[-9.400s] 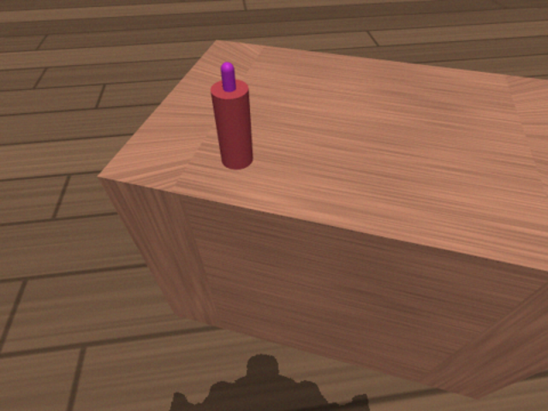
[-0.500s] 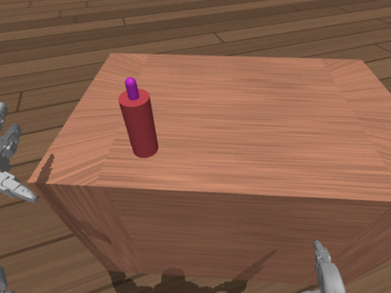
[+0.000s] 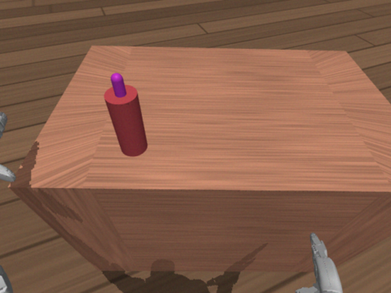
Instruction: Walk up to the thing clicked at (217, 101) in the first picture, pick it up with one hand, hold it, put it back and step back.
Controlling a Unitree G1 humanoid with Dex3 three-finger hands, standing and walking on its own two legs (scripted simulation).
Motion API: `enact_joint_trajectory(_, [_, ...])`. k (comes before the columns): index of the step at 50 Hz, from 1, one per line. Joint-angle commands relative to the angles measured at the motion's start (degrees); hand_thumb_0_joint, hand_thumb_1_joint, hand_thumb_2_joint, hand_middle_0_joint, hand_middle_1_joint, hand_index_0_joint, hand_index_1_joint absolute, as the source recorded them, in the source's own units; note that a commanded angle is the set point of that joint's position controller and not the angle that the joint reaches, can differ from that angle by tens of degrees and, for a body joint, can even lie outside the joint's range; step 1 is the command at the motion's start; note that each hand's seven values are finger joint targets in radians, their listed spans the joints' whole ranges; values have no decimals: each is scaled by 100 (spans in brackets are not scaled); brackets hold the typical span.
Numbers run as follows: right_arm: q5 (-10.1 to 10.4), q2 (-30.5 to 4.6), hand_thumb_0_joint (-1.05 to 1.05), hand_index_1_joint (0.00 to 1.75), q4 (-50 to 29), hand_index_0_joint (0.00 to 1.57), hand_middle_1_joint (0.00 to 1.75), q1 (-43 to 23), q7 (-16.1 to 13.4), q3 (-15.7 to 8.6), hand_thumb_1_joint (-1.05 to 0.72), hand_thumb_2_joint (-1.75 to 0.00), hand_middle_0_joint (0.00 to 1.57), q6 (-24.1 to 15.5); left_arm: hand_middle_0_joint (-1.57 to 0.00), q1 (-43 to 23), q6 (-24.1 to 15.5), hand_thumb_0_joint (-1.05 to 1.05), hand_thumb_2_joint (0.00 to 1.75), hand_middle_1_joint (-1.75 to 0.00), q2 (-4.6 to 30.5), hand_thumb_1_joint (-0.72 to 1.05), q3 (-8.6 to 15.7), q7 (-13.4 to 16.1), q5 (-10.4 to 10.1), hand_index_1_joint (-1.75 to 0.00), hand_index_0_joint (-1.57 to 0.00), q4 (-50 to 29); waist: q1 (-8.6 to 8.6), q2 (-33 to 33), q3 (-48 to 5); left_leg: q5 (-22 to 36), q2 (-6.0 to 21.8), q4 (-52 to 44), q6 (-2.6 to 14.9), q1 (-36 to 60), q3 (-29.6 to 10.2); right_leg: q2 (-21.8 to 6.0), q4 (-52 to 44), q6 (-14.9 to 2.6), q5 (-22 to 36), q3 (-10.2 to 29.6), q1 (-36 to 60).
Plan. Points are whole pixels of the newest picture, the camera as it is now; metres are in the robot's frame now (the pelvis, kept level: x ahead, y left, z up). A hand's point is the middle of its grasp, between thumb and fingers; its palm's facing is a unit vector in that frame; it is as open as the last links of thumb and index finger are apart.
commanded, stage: go down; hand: left
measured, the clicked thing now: (126, 115) +0.49 +0.16 +0.09
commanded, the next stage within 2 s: approach in 1.44 s
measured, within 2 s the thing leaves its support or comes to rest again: neither
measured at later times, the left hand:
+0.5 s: hand (1, 131) +0.37 +0.35 +0.17, palm faces +0.11 -0.99 +0.02, open 17.7 cm
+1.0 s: hand (3, 126) +0.39 +0.36 +0.16, palm faces +0.09 -1.00 +0.01, open 17.7 cm
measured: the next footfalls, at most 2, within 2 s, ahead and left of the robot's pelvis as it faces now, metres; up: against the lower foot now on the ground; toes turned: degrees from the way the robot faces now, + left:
none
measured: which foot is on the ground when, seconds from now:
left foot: down 0.00-1.00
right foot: down 0.00-1.00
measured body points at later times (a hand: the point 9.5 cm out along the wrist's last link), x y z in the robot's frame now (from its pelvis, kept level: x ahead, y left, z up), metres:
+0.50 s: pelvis +0.01 +0.00 +0.00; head +0.03 +0.01 +0.45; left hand +0.36 +0.40 +0.17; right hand +0.16 -0.26 -0.07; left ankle +0.00 +0.13 -0.73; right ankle -0.01 -0.15 -0.73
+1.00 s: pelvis +0.01 +0.01 -0.01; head +0.04 +0.02 +0.44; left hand +0.38 +0.41 +0.16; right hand +0.16 -0.26 -0.08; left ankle +0.00 +0.13 -0.73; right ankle -0.01 -0.15 -0.73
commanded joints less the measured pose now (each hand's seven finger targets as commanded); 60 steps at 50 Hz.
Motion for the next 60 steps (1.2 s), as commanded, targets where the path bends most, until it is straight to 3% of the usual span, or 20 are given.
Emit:
enact_joint_trajectory(1, [13,-838,0,5,-596,5,5,-105,-76,-346,55,-5,5,-319,-5,-2006,-334,0,1,0,2069,-52,319,-100,-218,0,-4,-1365,27,871,-1458,1802,-192,-214,141,1268,90,234,-266,-236,1506,-302,-12])
enact_joint_trajectory(10, [-8,-844,0,5,-607,5,5,-557,-75,-291,55,-5,5,-393,-4,-2302,-268,0,2,0,2004,-54,217,-68,-192,0,-4,-1276,81,931,-1525,2184,-118,-130,89,1391,0,270,-170,-278,1547,-351,-104])
enact_joint_trajectory(11, [-26,-1100,0,5,-741,5,5,-522,-101,-483,55,-5,5,-415,-4,-2238,-270,0,2,0,2158,-52,359,-74,-196,0,-3,-1203,-21,802,-1678,2308,-107,-76,101,1462,-4,266,-157,-251,1685,-343,-74])
enact_joint_trajectory(13, [-13,-722,0,5,-544,5,5,-213,-45,-217,55,-5,5,-371,-4,-2291,-255,0,1,0,2056,-54,211,-73,-153,0,-4,-1258,37,970,-1548,2383,-116,-72,90,1459,9,274,-162,-259,1669,-353,-131])
enact_joint_trajectory(14, [-34,-1118,0,5,-770,5,5,-276,-91,-473,54,-5,5,-374,-4,-2186,-249,0,0,0,2367,-56,466,-56,-138,0,-4,-1205,22,826,-1697,2376,-101,-58,88,1460,-5,276,-156,-255,1648,-352,-108])
enact_joint_trajectory(15, [-31,-1014,0,5,-709,5,5,-184,-78,-417,54,-5,5,-373,-4,-2140,-226,0,1,0,2295,-55,416,-68,-138,0,-4,-1083,19,789,-1652,2484,-97,-56,88,1424,-14,276,-147,-259,1729,-365,-62])
enact_joint_trajectory(22, [-22,-721,0,5,-835,5,5,-409,-46,-160,54,-5,5,-367,-4,-2494,-249,0,3,-2,2376,-59,379,-101,-89,-2,-4,-1052,34,862,-1512,2115,-183,-49,153,1230,66,237,-148,-226,1675,-289,-114])
enact_joint_trajectory(24, [-45,-1005,0,5,-897,5,5,-424,-101,-390,53,-5,5,-382,-4,-2590,-280,0,3,-2,2635,-59,548,-112,-81,-3,-4,-930,-37,703,-1652,1925,-203,-20,182,1204,69,227,-159,-200,1611,-274,-80])
enact_joint_trajectory(27, [-19,-703,0,5,-791,5,5,-501,-83,-138,54,-5,5,-362,-4,-2744,-294,0,2,-2,2387,-58,214,-208,-76,-2,-4,-730,-52,842,-1536,1825,-225,-22,178,1141,59,222,-143,-216,1561,-271,-176])
enact_joint_trajectory(28, [-30,-990,0,5,-1114,5,5,-611,-128,-321,54,-5,5,-413,-4,-2677,-306,0,2,-1,2648,-59,457,-197,-80,-2,-4,-646,-94,635,-1677,1900,-222,19,201,1155,51,214,-126,-195,1649,-268,-94])
enact_joint_trajectory(30, [-30,-695,0,5,-588,5,5,-343,-107,-143,54,-5,5,-351,-4,-2742,-318,0,2,-1,2570,-59,275,-229,-31,-2,-4,-500,-93,864,-1503,1610,-278,14,208,1006,94,196,-136,-192,1488,-243,-216])
enact_joint_trajectory(34, [-54,-1079,0,5,-1038,5,5,-358,-150,-353,54,-5,5,-386,-5,-2863,-382,0,0,-1,2906,-61,490,-252,-38,-1,-5,-409,-193,621,-1847,1768,-235,109,230,1037,49,205,-55,-178,1628,-260,-128])
enact_joint_trajectory(35, [-45,-834,0,5,-944,5,5,-322,-128,-173,54,-5,5,-367,-5,-2916,-388,0,0,-1,2827,-60,383,-250,-7,-1,-5,-395,-143,714,-1734,1789,-244,112,220,959,52,200,-28,-189,1655,-258,-150])
enact_joint_trajectory(41, [-33,-987,0,5,-930,5,5,-424,-121,-338,54,-5,5,-418,-5,-3013,-469,0,1,-2,2803,-60,326,-211,-3,-2,-5,-268,-150,841,-1631,1121,-219,99,166,772,21,228,2,-240,997,-274,-521])
enact_joint_trajectory(44, [-27,-753,0,5,-1006,5,5,-384,-83,-90,54,-5,5,-405,-5,-3040,-489,0,1,-1,2724,-59,276,-235,-30,-1,-5,-398,-90,984,-1975,1675,-177,243,157,994,-6,250,100,-256,1313,-301,-483])
enact_joint_trajectory(45, [-42,-988,0,5,-999,5,5,-323,-116,-315,54,-5,5,-412,-5,-2944,-478,0,1,-1,2821,-59,378,-217,-23,-2,-5,-429,-122,1045,-2084,1921,-169,276,140,1105,-4,246,136,-258,1476,-294,-465])
enact_joint_trajectory(47, [-52,-835,0,5,-1000,5,5,-418,-104,-128,54,-5,5,-406,-5,-3089,-454,0,0,-1,2909,-60,399,-213,0,-2,-5,-617,-71,1215,-2291,2413,-151,360,133,1262,-20,237,154,-260,1764,-295,-367])
enact_joint_trajectory(49, [-65,-992,0,5,-952,5,5,-486,-130,-320,54,-5,5,-425,-4,-3053,-416,0,2,-2,2885,-57,381,-195,38,-2,-4,-626,-101,1172,-2281,2555,-123,400,128,1334,-22,250,174,-246,1854,-286,-404])
enact_joint_trajectory(57, [-24,-830,0,5,-927,5,5,-144,-50,-200,53,-5,5,-377,-4,-2732,-212,0,1,-2,2506,-56,181,-72,47,-1,-4,-344,-98,913,-1606,1948,-95,235,97,888,-23,315,100,-286,1309,-350,-616])
enact_joint_trajectory(60, [2,-935,0,5,-1017,5,5,12,-34,-293,53,-5,5,-329,-4,-2491,-200,0,1,-3,2603,-60,339,-81,-3,-2,-4,-302,-71,718,-1568,1893,-151,251,150,752,44,284,144,-256,1444,-306,-487])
